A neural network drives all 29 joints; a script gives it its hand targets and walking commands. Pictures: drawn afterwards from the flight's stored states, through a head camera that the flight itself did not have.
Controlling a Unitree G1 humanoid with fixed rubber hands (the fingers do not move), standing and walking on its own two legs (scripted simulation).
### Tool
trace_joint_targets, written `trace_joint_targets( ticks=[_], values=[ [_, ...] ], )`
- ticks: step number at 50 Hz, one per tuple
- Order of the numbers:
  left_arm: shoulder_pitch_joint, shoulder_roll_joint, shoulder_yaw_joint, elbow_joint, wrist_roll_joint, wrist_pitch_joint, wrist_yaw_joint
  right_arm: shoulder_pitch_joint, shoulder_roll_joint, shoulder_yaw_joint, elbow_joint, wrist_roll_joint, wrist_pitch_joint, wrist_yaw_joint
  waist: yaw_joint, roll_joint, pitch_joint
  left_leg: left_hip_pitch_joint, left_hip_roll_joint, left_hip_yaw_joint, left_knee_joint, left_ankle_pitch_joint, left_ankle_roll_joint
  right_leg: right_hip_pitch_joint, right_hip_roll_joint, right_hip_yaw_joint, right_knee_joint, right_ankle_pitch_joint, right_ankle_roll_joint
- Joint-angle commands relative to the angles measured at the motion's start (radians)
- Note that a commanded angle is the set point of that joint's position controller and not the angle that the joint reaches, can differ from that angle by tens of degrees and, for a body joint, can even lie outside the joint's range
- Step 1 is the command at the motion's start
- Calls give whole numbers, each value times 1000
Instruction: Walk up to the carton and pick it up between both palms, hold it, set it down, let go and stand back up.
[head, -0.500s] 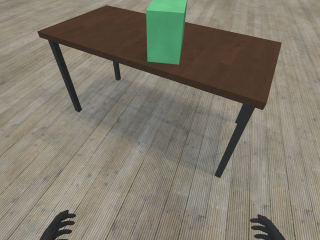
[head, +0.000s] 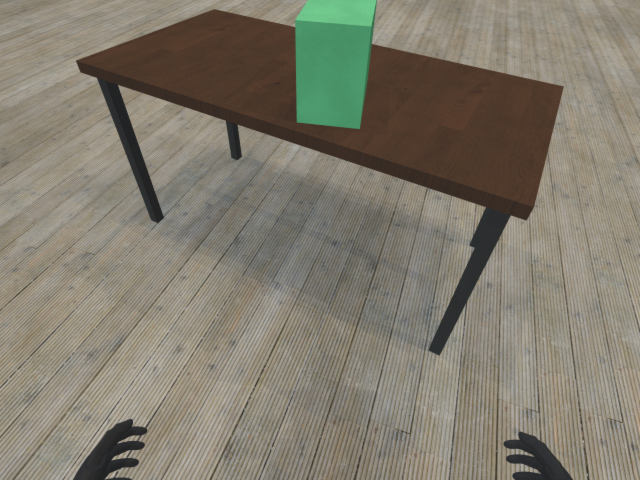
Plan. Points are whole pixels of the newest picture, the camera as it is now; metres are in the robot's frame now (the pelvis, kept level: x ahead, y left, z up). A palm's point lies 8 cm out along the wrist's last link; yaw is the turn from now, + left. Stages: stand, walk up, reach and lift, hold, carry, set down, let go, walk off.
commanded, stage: stand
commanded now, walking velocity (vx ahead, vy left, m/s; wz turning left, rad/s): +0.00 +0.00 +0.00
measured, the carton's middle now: (337, 57) +1.11 -0.03 +0.08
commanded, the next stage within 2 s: walk up in 0.54 s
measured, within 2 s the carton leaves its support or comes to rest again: neither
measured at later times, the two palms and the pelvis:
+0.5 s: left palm out of the picture +0.15 +0.28 -0.06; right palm out of the picture +0.14 -0.29 -0.06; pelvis +0.00 +0.00 +0.00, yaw +0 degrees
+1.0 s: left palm out of the picture +0.13 +0.27 -0.07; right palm out of the picture +0.13 -0.34 -0.10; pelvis +0.03 -0.03 -0.01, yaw -2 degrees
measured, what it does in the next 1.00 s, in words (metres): stands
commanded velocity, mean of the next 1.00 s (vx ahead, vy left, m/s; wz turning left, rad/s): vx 0.00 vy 0.00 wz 0.00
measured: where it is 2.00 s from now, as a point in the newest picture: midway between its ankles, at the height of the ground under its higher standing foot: (301, 476)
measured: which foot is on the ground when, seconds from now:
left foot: down 0.00-0.96, up 0.98-1.00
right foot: down 0.00-1.00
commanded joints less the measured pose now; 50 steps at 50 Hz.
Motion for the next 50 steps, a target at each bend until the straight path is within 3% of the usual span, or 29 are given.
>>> trace_joint_targets(
  ticks=[1, 3, 4, 5, 7, 9, 10, 11, 20, 23, 27, 31, 32, 34, 35, 36, 37, 38, 39, 40, 41, 43, 44, 45, 46, 47, 48, 49, 50],
  values=[
    [-61, 185, 39, -20, -3, -51, -3, -66, -194, -61, -40, 0, -57, 1, 0, 46, -89, 72, 120, -115, -212, 121, 35, 83, -105, 103, -148, 125, -57],
    [-60, 199, 42, -28, -6, -54, -2, -80, -201, -61, -38, -7, -52, -2, 12, 56, -100, 69, 126, -121, -210, 102, 41, 92, -98, 98, -148, 97, -54],
    [-63, 227, 52, -17, 1, -48, 0, -51, -180, -56, -42, -5, -58, 1, -10, 73, -97, 78, 113, -103, -191, 104, 35, 91, -105, 113, -153, 115, -53],
    [-77, 216, 49, -13, -4, -51, 3, -70, -179, -57, -37, 0, -54, 2, -8, 33, -88, 70, 120, -113, -195, 92, 34, 73, -110, 120, -159, 106, -59],
    [-50, 199, 48, -7, -5, -50, -4, -71, -187, -58, -31, -1, -56, 0, 2, 77, -82, 56, 124, -129, -232, 52, 37, 90, -94, 101, -151, 69, -56],
    [-64, 233, 55, -15, 5, -51, 1, -64, -196, -62, -35, -1, -51, 3, -5, 62, -90, 62, 112, -114, -214, 79, 26, 79, -100, 101, -151, 90, -53],
    [-54, 224, 48, -16, -1, -53, 3, -81, -195, -57, -33, -4, -51, 3, 13, 47, -62, 34, 115, -118, -220, 44, 34, 90, -98, 104, -165, 64, -55],
    [-62, 198, 46, -9, -6, -49, -1, -74, -197, -67, -39, -2, -53, 1, -1, 57, -90, 65, 112, -104, -215, 35, 27, 69, -103, 111, -174, 66, -51],
    [-38, 235, 55, 3, -3, -46, -3, -58, -206, -62, -29, -2, -58, 4, 6, 86, -103, 71, 124, -121, -228, 114, 29, 103, -100, 94, -152, 100, -54],
    [-19, 220, 49, 6, -5, -49, -4, -80, -210, -64, -34, -1, -57, 3, 24, 76, -109, 49, 127, -133, -232, 101, 34, 114, -95, 97, -153, 87, -52],
    [-56, 221, 45, 0, -7, -51, -2, -60, -220, -69, -25, 0, -52, 3, 4, 24, -102, 85, 122, -119, -230, 112, 24, 86, -104, 107, -158, 107, -57],
    [-42, 212, 46, 3, -10, -47, 2, -69, -205, -54, -9, -3, -55, 4, 17, 102, -73, 37, 123, -132, -250, 81, 36, 95, -101, 102, -162, 70, -54],
    [-54, 236, 52, -7, -1, -46, -2, -73, -198, -54, -14, 1, -54, 8, 11, 48, -86, 57, 126, -130, -253, 69, 33, 95, -100, 96, -157, 64, -50],
    [-32, 225, 50, 3, -10, -46, -3, -79, -195, -61, -27, -4, -58, 5, 6, 77, -146, 95, 121, -113, -228, 116, 36, 111, -105, 96, -154, 127, -47],
    [-69, 241, 50, 3, -5, -48, -1, -52, -189, -56, -18, 3, -57, 5, -12, 41, -111, 88, 113, -114, -223, 79, 26, 81, -107, 117, -166, 80, -54],
    [-63, 221, 44, 2, -6, -48, -1, -71, -204, -60, -16, -4, -51, 5, 6, 68, -71, 59, 122, -120, -249, 72, 31, 78, -101, 104, -165, 68, -50],
    [120, 255, 91, -27, 4, -54, -1, -14, -278, -141, -106, -52, -47, 33, -24, 170, -150, 164, 97, -59, -194, -362, 73, -1, -62, 164, -109, -264, -101],
    [93, 271, 94, -31, -5, -51, -3, 2, -268, -142, -109, -62, -43, 40, -44, 199, -54, 173, 139, -183, -260, -527, 102, -179, -36, 165, -57, -380, -101],
    [62, 232, 93, -67, -9, -56, -3, 35, -284, -153, -118, -65, -37, 46, -68, 230, -6, 236, 207, -270, -359, -647, 149, -318, 16, 67, 44, -350, -78],
    [32, 210, 80, -81, -11, -58, -9, 44, -285, -159, -112, -71, -39, 41, -89, 302, 44, 264, 294, -345, -435, -657, 202, -399, 28, -24, 192, -206, -60],
    [51, 222, 80, -94, -4, -66, -7, 69, -292, -164, -119, -78, -45, 32, -100, 252, 11, 323, 327, -339, -403, -460, 235, -421, -31, -7, 204, -178, -54],
    [122, 232, 86, -69, 7, -79, -8, 37, -284, -163, -115, -77, -47, 28, -63, 176, -45, 285, 290, -231, -345, -305, 235, -307, -55, -13, 186, -187, -55],
    [141, 232, 89, -63, 6, -82, -13, 4, -271, -160, -128, -83, -44, 33, -48, 174, -64, 224, 264, -163, -304, -271, 221, -201, -34, -38, 121, -202, -56],
    [217, 203, 88, -39, 6, -84, -12, -48, -260, -163, -147, -81, -38, 39, 5, 179, -69, 60, 233, -91, -242, -316, 184, -3, -39, -61, -18, -84, -77],
    [339, 213, 103, -2, 5, -76, -8, -97, -251, -159, -152, -83, -29, 47, 74, 182, -100, -92, 152, -2, -99, -390, 133, 207, 11, -88, -29, -27, -77],
    [422, 270, 127, 29, 7, -74, 5, -121, -216, -147, -170, -90, -20, 51, 122, 54, -71, -253, 70, 72, 152, -394, 95, 316, -1, 43, -112, -122, -92],
    [428, 340, 138, 4, 31, -71, 20, -152, -149, -124, -216, -75, -16, 57, 131, -136, 30, -530, -19, 80, 407, -382, 27, 314, -217, 515, -267, -353, -158],
    [361, 411, 154, -46, 41, -67, 36, -120, -205, -139, -255, -55, -13, 52, 104, -138, 81, -593, 10, -60, 502, -359, 6, 211, -376, 849, -429, -544, -277],
    [311, 378, 148, -66, 32, -69, 48, -118, -262, -157, -258, -61, -15, 52, 78, 7, 166, -582, 48, -110, 552, -286, 3, 149, -394, 893, -448, -559, -319]
  ],
)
